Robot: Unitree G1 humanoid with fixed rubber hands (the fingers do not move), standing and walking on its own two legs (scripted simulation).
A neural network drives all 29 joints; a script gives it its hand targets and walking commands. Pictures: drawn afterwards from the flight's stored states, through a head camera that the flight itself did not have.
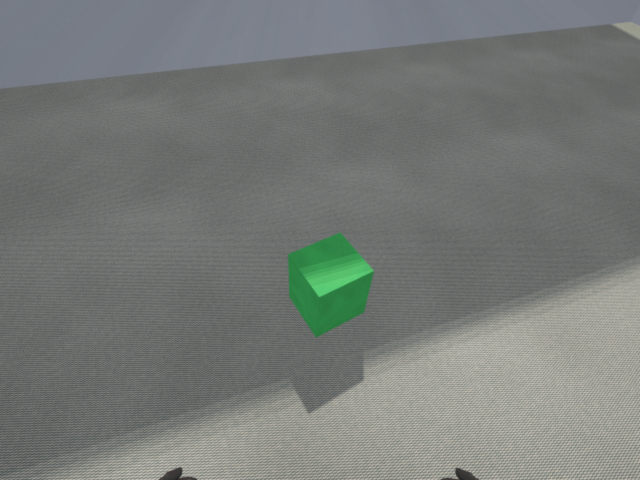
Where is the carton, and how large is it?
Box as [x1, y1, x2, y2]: [288, 233, 373, 336]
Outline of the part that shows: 340,233 288,254 289,296 315,336 363,312 373,270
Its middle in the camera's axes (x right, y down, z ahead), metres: +0.03 +0.14 +1.36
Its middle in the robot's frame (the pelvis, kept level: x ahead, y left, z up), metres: +0.88 -0.06 -0.63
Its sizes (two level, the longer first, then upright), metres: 0.210 0.200 0.250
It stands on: the floor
